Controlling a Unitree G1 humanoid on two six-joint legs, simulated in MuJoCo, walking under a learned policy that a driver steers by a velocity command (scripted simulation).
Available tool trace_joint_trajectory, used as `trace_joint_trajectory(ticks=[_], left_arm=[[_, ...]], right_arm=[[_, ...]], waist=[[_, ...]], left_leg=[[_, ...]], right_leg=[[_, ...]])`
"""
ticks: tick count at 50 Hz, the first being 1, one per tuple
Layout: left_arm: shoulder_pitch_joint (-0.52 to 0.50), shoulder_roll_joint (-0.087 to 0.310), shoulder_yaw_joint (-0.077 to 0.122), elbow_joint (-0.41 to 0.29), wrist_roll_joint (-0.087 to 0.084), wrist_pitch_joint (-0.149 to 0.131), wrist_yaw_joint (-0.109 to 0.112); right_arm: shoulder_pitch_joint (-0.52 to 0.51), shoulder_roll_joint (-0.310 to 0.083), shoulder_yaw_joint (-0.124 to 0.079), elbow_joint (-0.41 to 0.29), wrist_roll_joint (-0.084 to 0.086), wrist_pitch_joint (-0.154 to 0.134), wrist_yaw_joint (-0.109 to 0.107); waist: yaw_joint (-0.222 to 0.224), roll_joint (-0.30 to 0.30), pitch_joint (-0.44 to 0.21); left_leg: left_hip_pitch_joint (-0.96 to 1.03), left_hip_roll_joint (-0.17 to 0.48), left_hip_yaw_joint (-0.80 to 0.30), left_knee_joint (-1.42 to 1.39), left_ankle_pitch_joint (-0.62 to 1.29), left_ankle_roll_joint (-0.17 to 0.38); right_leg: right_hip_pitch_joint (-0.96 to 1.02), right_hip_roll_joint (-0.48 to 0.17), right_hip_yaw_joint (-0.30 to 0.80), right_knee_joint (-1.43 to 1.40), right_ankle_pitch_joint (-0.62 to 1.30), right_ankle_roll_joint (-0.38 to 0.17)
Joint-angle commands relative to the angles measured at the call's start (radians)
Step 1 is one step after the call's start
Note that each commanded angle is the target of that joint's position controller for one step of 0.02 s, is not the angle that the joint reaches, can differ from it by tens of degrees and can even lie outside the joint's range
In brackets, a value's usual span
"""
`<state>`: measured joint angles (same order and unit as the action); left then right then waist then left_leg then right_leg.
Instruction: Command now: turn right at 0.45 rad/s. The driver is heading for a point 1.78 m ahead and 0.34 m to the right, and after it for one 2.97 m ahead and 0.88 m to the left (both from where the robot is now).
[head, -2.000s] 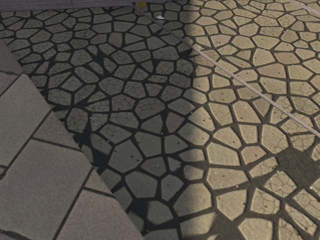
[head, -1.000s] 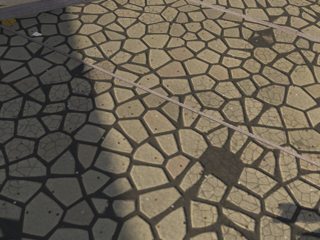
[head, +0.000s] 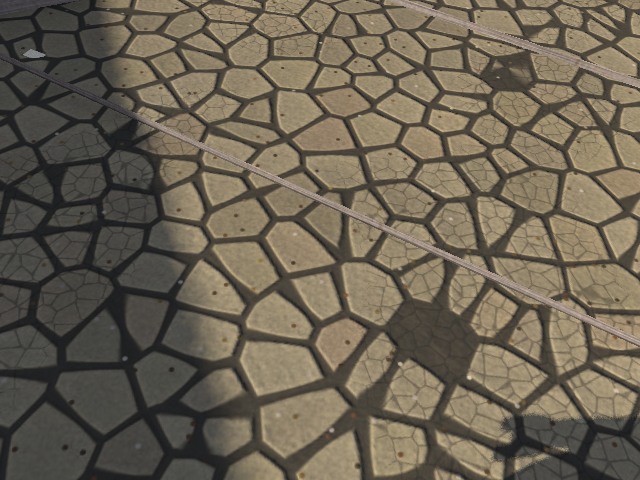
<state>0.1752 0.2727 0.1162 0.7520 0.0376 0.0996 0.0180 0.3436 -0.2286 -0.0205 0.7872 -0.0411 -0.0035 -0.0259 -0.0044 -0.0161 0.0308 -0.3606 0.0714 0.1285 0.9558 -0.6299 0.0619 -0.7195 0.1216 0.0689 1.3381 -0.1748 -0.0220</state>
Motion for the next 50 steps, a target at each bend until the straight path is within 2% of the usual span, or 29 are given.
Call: trace_joint_trajectory(ticks=[1, 3, 6, 9, 12, 14, 16, 17, 18, 19, 20, 21, 22, 23, 24, 25, 26, 27, 28, 30, 33, 37, 40, 41, 43, 44, 46, 47, 50], left_arm=[[-0.110, 0.049, 0.006, -0.095, 0.006, -0.002, -0.009], [-0.154, 0.056, 0.007, -0.117, 0.006, -0.001, -0.010], [-0.199, 0.050, 0.003, -0.142, 0.002, 0.003, -0.018], [-0.256, 0.034, -0.011, -0.169, -0.006, -0.004, -0.044], [-0.266, 0.020, -0.022, -0.165, -0.022, -0.014, -0.075], [-0.250, 0.009, -0.029, -0.144, -0.040, -0.017, -0.093], [-0.199, 0.029, -0.023, -0.105, -0.040, -0.012, -0.091], [-0.127, 0.052, -0.014, -0.071, -0.034, -0.012, -0.080], [-0.002, 0.069, -0.003, -0.013, -0.018, -0.020, -0.065], [0.174, 0.088, 0.009, 0.064, 0.016, -0.041, -0.054], [0.255, 0.196, 0.029, 0.111, 0.035, -0.068, -0.051], [0.265, 0.273, 0.025, 0.058, 0.000, -0.084, -0.062], [0.193, 0.275, 0.027, 0.007, -0.039, -0.078, -0.057], [0.086, 0.219, 0.008, -0.030, -0.058, -0.068, -0.043], [-0.009, 0.170, -0.009, -0.052, -0.054, -0.063, -0.023], [-0.031, 0.135, -0.023, -0.058, -0.048, -0.070, -0.008], [-0.034, 0.106, -0.041, -0.045, -0.035, -0.079, 0.000], [-0.045, 0.105, -0.048, -0.042, -0.028, -0.088, 0.000], [-0.040, 0.119, -0.044, -0.041, -0.020, -0.097, 0.003], [0.024, 0.116, -0.049, -0.020, -0.025, -0.107, 0.018], [0.114, 0.086, -0.062, -0.018, -0.022, -0.098, 0.030], [0.180, 0.071, -0.071, -0.032, -0.012, -0.091, 0.040], [0.180, 0.049, -0.084, -0.045, -0.004, -0.089, 0.041], [0.156, 0.040, -0.090, -0.052, -0.006, -0.088, 0.039], [0.145, 0.022, -0.097, -0.048, -0.002, -0.088, 0.035], [0.146, 0.026, -0.094, -0.045, -0.002, -0.086, 0.032], [0.153, 0.052, -0.083, -0.047, -0.003, -0.081, 0.028], [0.148, 0.069, -0.079, -0.051, -0.002, -0.078, 0.021], [0.181, 0.099, -0.064, -0.051, 0.001, -0.065, 0.013]], right_arm=[[0.082, -0.140, -0.045, -0.061, -0.009, -0.025, -0.014], [0.109, -0.151, -0.050, -0.070, -0.012, -0.028, -0.016], [0.114, -0.151, -0.050, -0.088, -0.015, -0.028, -0.015], [0.111, -0.155, -0.053, -0.093, -0.013, -0.029, -0.015], [0.091, -0.145, -0.055, -0.093, -0.004, -0.027, -0.019], [0.073, -0.150, -0.061, -0.091, 0.001, -0.028, -0.023], [0.074, -0.158, -0.070, -0.083, 0.008, -0.021, -0.023], [0.067, -0.158, -0.073, -0.078, 0.012, -0.014, -0.022], [0.060, -0.155, -0.074, -0.068, 0.026, -0.008, -0.020], [0.064, -0.152, -0.073, -0.052, 0.052, -0.005, -0.017], [0.109, -0.075, -0.063, -0.037, 0.054, -0.003, -0.010], [0.132, -0.063, -0.056, -0.082, 0.062, 0.010, -0.006], [0.089, -0.097, -0.056, -0.109, 0.037, 0.016, -0.012], [0.050, -0.107, -0.052, -0.122, 0.002, 0.020, -0.021], [0.001, -0.102, -0.045, -0.121, -0.017, 0.020, -0.025], [-0.036, -0.117, -0.048, -0.120, -0.025, 0.033, -0.027], [-0.054, -0.120, -0.050, -0.128, -0.025, 0.045, -0.029], [-0.045, -0.129, -0.051, -0.127, -0.013, 0.055, -0.026], [-0.059, -0.101, -0.044, -0.128, -0.016, 0.063, -0.026], [-0.105, -0.051, -0.025, -0.158, -0.016, 0.065, -0.018], [-0.154, -0.030, -0.017, -0.188, -0.020, 0.073, -0.014], [-0.243, -0.023, -0.011, -0.236, -0.023, 0.080, -0.019], [-0.235, -0.015, -0.009, -0.234, -0.012, 0.083, -0.015], [-0.213, -0.023, -0.011, -0.224, -0.004, 0.083, -0.012], [-0.193, -0.021, -0.009, -0.206, -0.004, 0.083, 0.001], [-0.198, -0.022, -0.008, -0.202, -0.003, 0.083, 0.008], [-0.236, -0.026, -0.007, -0.208, 0.011, 0.076, 0.022], [-0.229, -0.040, -0.013, -0.198, 0.025, 0.067, 0.027], [-0.198, -0.055, -0.023, -0.185, 0.037, 0.047, 0.032]], waist=[[-0.058, 0.136, -0.028], [-0.079, 0.147, -0.034], [-0.086, 0.145, -0.016], [-0.100, 0.149, 0.021], [-0.099, 0.140, 0.027], [-0.096, 0.134, 0.037], [-0.078, 0.110, 0.053], [-0.041, 0.089, 0.038], [0.026, 0.048, -0.010], [0.120, -0.024, -0.077], [0.110, -0.242, -0.082], [0.062, -0.181, -0.207], [0.067, -0.061, -0.304], [0.034, -0.015, -0.271], [0.006, -0.046, -0.216], [0.006, -0.074, -0.163], [-0.014, -0.050, -0.134], [-0.048, -0.024, -0.095], [-0.044, -0.046, -0.098], [-0.027, -0.027, -0.101], [0.017, -0.053, -0.138], [0.059, -0.055, -0.115], [0.053, -0.049, -0.098], [0.035, -0.044, -0.081], [0.030, -0.060, -0.058], [0.037, -0.078, -0.042], [0.063, -0.111, -0.013], [0.060, -0.108, -0.004], [0.074, -0.098, 0.023]], left_leg=[[0.283, 0.231, -0.270, -0.272, 0.719, 0.110], [0.336, 0.256, -0.264, -0.275, 0.741, 0.116], [0.334, 0.280, -0.241, -0.273, 0.716, 0.111], [0.281, 0.287, -0.197, -0.271, 0.600, 0.095], [0.178, 0.267, -0.106, -0.236, 0.479, 0.048], [0.075, 0.249, -0.044, -0.200, 0.377, 0.017], [0.049, 0.255, -0.020, -0.102, 0.375, 0.004], [0.070, 0.248, -0.003, 0.002, 0.425, 0.003], [0.088, 0.211, 0.039, 0.166, 0.517, -0.001], [0.000, 0.138, 0.098, 0.433, 0.461, -0.003], [-0.341, 0.000, 0.113, 0.885, -0.275, -0.017], [-0.540, 0.005, -0.017, 1.055, -0.268, -0.031], [-0.564, 0.011, -0.084, 1.085, -0.132, -0.042], [-0.592, 0.015, -0.108, 1.006, 0.022, -0.043], [-0.587, 0.020, -0.122, 0.951, 0.093, -0.054], [-0.538, 0.015, -0.134, 0.926, 0.149, -0.059], [-0.493, 0.009, -0.171, 0.889, 0.231, -0.064], [-0.440, 0.005, -0.178, 0.749, 0.354, -0.074], [-0.438, -0.020, -0.167, 0.763, 0.367, -0.077], [-0.510, -0.047, -0.167, 0.667, 0.429, -0.102], [-0.617, -0.072, -0.173, 0.617, 0.412, -0.119], [-0.695, -0.082, -0.187, 0.548, 0.397, -0.136], [-0.624, -0.091, -0.198, 0.517, 0.394, -0.135], [-0.552, -0.080, -0.217, 0.450, 0.415, -0.134], [-0.420, -0.078, -0.217, 0.281, 0.427, -0.125], [-0.360, -0.079, -0.207, 0.182, 0.418, -0.117], [-0.245, -0.083, -0.174, 0.008, 0.366, -0.090], [-0.163, -0.085, -0.165, -0.081, 0.327, -0.075], [-0.020, -0.125, -0.097, -0.238, 0.209, -0.021]], right_leg=[[-0.222, -0.020, 0.013, 0.005, -0.001, 0.027], [-0.248, -0.028, 0.017, -0.025, -0.010, 0.038], [-0.242, -0.052, 0.006, -0.119, 0.024, 0.049], [-0.176, -0.085, -0.039, -0.331, 0.149, 0.064], [0.032, -0.113, -0.101, -0.589, 0.332, 0.050], [0.231, -0.114, -0.147, -0.713, 0.409, 0.034], [0.348, -0.123, -0.160, -0.777, 0.410, 0.016], [0.411, -0.127, -0.166, -0.835, 0.403, 0.003], [0.537, -0.106, -0.193, -0.935, 0.454, -0.016], [0.789, -0.099, -0.179, -1.044, 0.552, -0.045], [1.038, -0.231, -0.056, -0.855, 1.083, -0.097], [1.134, -0.433, 0.160, -0.657, 1.506, -0.190], [1.060, -0.513, 0.277, -0.763, 1.276, -0.275], [0.921, -0.523, 0.316, -0.877, 0.765, -0.318], [0.782, -0.487, 0.359, -0.971, 0.363, -0.323], [0.646, -0.450, 0.356, -1.004, 0.266, -0.309], [0.529, -0.413, 0.341, -0.998, 0.225, -0.289], [0.421, -0.343, 0.276, -1.009, 0.185, -0.244], [0.394, -0.316, 0.286, -0.991, 0.232, -0.232], [0.410, -0.273, 0.287, -0.957, 0.209, -0.220], [0.529, -0.270, 0.342, -0.950, 0.126, -0.194], [0.599, -0.277, 0.408, -0.988, -0.054, -0.170], [0.556, -0.275, 0.388, -1.018, -0.134, -0.181], [0.506, -0.273, 0.370, -1.039, -0.166, -0.188], [0.449, -0.254, 0.322, -1.077, -0.278, -0.177], [0.433, -0.253, 0.304, -1.098, -0.326, -0.171], [0.410, -0.269, 0.282, -1.127, -0.371, -0.180], [0.384, -0.278, 0.266, -1.127, -0.362, -0.191], [0.376, -0.303, 0.262, -1.103, -0.345, -0.210]])
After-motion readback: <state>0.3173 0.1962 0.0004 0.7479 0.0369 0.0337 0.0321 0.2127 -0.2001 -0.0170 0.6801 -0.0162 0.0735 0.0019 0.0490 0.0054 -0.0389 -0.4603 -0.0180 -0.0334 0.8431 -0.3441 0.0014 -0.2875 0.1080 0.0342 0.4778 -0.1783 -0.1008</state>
